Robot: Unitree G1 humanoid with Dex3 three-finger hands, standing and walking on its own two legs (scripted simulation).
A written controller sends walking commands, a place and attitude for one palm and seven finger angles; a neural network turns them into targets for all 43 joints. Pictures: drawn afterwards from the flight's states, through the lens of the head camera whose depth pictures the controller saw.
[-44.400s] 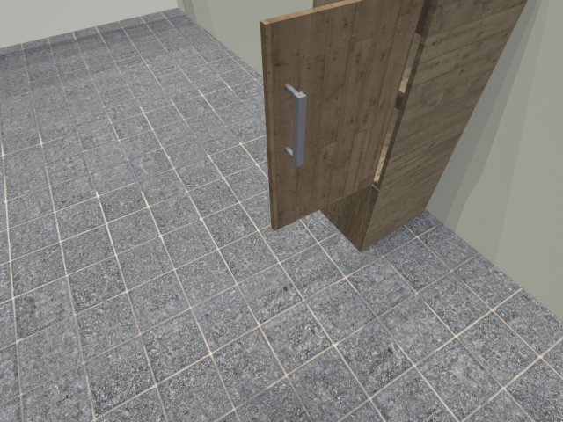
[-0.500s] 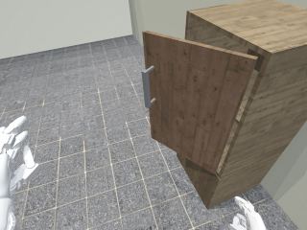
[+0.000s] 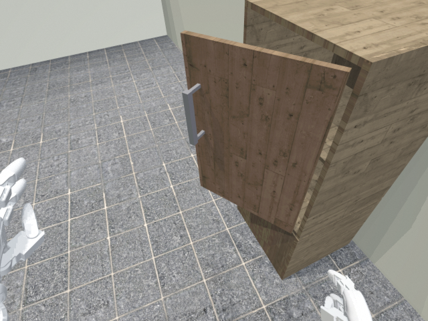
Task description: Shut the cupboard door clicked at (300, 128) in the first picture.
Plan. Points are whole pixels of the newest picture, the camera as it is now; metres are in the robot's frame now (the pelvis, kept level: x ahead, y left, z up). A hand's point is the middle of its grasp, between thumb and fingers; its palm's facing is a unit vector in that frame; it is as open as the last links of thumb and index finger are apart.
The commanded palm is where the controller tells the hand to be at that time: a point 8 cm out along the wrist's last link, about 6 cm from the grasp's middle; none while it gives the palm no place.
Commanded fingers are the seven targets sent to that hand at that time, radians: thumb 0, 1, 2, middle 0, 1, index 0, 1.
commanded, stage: step back with the hand held close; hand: left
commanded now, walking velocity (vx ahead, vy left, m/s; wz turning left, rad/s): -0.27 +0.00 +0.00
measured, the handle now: (195, 115) +0.63 +0.12 +0.04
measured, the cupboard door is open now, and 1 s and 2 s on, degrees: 31 31 31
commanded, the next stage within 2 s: stop stepping back and stand still in 1.08 s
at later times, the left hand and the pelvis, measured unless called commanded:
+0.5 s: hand out of the picture +0.12 +0.30 +0.15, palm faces +0.46 -0.76 -0.46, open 7.4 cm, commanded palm +0.06 +0.33 +0.18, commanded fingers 0.00 0.90 0.90 -0.20 -0.30 -0.20 -0.30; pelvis -0.08 +0.02 -0.02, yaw +1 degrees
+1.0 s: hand out of the picture +0.01 +0.31 +0.18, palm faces +0.49 -0.75 -0.45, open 7.4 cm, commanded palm -0.05 +0.33 +0.18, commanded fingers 0.00 0.90 0.90 -0.20 -0.30 -0.20 -0.30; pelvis -0.17 +0.03 -0.02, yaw +3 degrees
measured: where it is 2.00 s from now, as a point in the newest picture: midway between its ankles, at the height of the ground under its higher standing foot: outside the picture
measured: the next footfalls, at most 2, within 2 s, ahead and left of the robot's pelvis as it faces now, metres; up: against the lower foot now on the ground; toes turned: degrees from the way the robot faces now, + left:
right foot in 0.96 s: -0.15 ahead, -0.11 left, +0.00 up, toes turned +5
left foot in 1.12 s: -0.04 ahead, +0.12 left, +0.00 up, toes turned +6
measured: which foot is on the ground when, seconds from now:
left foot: down 0.00-1.00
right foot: down 0.00-0.80, up 0.82-0.94, down 0.96-1.00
